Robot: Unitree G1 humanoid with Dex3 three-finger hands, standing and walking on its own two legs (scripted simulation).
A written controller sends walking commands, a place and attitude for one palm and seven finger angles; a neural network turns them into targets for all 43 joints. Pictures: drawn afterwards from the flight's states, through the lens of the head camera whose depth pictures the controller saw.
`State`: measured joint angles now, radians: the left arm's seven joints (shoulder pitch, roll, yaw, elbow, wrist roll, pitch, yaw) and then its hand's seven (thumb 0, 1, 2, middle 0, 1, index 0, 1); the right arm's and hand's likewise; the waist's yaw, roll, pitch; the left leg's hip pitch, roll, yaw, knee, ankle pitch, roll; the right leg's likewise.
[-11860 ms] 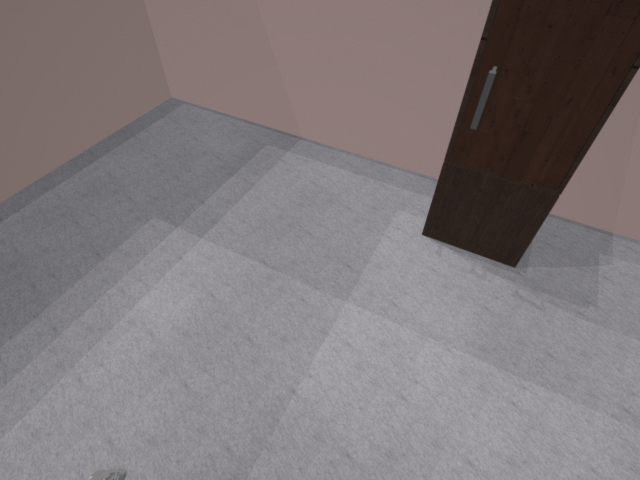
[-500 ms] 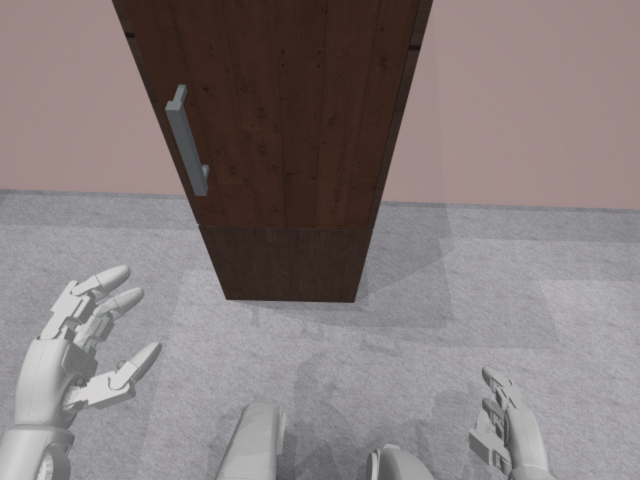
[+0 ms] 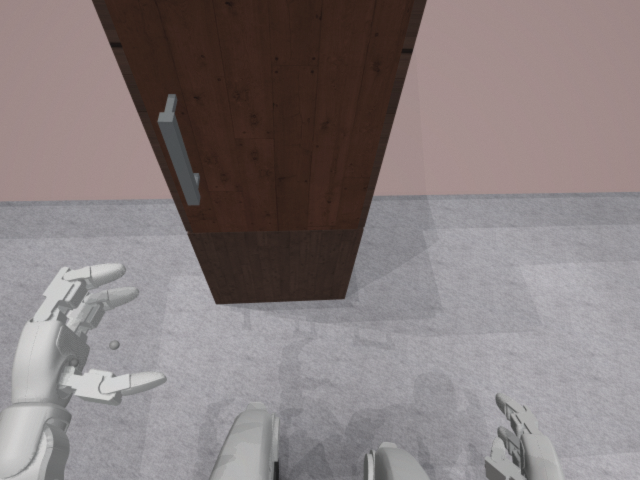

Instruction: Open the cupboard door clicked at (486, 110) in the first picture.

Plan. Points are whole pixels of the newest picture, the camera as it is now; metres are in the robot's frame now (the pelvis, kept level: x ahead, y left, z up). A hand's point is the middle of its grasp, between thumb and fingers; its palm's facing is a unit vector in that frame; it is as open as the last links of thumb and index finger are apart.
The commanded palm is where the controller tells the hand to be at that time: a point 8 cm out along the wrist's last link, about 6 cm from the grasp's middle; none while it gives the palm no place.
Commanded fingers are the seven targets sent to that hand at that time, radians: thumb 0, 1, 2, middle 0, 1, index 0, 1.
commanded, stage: raise the hand with hooked fingers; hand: left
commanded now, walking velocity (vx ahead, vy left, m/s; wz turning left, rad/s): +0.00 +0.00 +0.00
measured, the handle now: (183, 154) +0.55 +0.26 +0.02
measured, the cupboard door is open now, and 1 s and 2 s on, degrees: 0 0 0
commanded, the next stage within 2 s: move the hooked fingers beside the handle in 0.98 s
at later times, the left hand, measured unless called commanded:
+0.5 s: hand (97, 310) +0.28 +0.28 +0.05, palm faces +0.14 -0.99 -0.07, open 13.9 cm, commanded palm +0.26 +0.32 +0.05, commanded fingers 0.00 -0.50 0.30 -0.30 -1.20 -0.30 -1.20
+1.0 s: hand (115, 306) +0.29 +0.26 +0.05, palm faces +0.14 -0.99 -0.05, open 13.9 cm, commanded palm +0.26 +0.30 +0.05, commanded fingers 0.00 -0.50 0.30 -0.30 -1.20 -0.30 -1.20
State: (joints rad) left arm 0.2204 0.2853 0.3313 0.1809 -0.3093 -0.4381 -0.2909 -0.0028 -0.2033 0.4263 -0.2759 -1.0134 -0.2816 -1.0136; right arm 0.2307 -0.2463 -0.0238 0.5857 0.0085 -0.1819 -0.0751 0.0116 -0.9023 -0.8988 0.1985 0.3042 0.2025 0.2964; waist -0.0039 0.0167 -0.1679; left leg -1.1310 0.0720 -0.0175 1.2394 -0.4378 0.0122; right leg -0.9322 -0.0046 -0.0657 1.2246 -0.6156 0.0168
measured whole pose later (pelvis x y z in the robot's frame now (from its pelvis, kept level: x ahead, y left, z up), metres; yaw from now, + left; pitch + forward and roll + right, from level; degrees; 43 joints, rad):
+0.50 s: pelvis +0.00 +0.00 +0.00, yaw +0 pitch +18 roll -4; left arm 0.02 0.37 0.42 0.36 -0.32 -0.39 -0.38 -0.01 -0.49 0.30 -0.30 -1.20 -0.30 -1.20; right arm 0.25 -0.25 0.02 0.58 0.01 -0.15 -0.08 0.01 -0.90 -0.90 0.20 0.30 0.21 0.30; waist 0.00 0.02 -0.17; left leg -1.13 0.08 -0.03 1.24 -0.44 0.00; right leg -0.92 0.01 -0.08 1.22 -0.61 0.01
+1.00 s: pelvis +0.00 -0.02 +0.00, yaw +0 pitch +19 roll -3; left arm 0.01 0.35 0.42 0.42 -0.33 -0.43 -0.39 -0.01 -0.50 0.30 -0.30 -1.20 -0.30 -1.20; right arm 0.25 -0.26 0.01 0.58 0.02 -0.13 -0.08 0.01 -0.90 -0.90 0.20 0.30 0.20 0.30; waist 0.00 0.03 -0.17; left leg -1.12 0.09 -0.03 1.24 -0.44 -0.01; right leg -0.94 0.01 -0.07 1.24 -0.62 -0.01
